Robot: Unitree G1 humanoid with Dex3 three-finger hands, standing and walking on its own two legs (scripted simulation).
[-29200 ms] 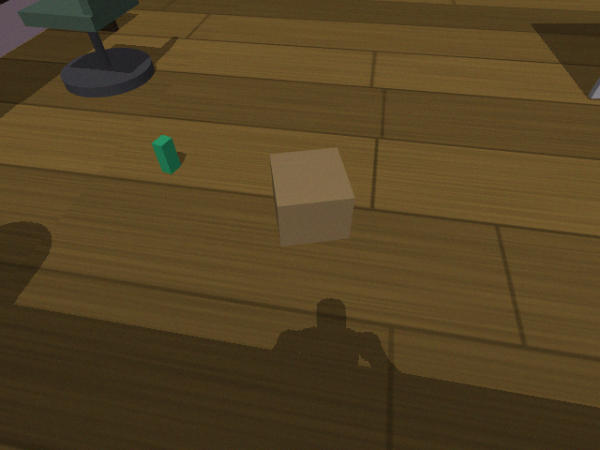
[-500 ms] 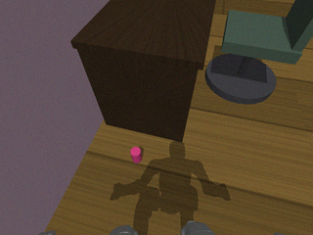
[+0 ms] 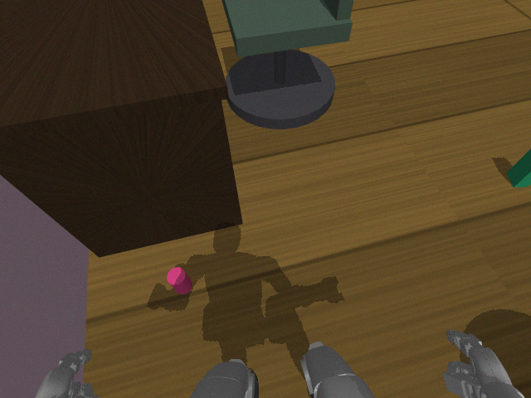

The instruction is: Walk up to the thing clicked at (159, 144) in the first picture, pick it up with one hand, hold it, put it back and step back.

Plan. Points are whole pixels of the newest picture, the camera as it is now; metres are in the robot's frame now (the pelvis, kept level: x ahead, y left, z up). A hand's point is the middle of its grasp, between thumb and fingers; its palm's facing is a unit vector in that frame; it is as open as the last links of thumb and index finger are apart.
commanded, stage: walk up
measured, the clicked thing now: (529, 167) +1.03 -1.08 -0.67
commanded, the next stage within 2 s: none
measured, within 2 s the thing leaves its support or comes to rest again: neither
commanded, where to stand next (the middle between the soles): +0.09 -0.03 m, yaw -59 degrees
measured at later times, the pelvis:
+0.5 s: pelvis +0.01 +0.00 +0.00, yaw -28 degrees
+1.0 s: pelvis +0.04 +0.00 -0.02, yaw -46 degrees
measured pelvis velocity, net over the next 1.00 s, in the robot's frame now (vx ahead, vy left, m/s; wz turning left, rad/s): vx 0.04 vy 0.00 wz -0.80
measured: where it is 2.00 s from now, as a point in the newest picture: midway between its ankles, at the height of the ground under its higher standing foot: outside the picture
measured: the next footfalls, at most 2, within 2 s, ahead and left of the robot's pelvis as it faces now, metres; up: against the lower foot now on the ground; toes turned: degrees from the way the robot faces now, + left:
right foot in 0.32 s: -0.03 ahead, -0.13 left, +0.00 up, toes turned -21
left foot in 0.62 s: +0.19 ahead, +0.06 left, +0.00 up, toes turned -31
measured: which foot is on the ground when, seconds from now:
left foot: down 0.00-0.34, up 0.36-0.60, down 0.62-0.96, up 0.98-1.00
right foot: up 0.00-0.30, down 0.32-0.64, up 0.66-0.92, down 0.94-1.00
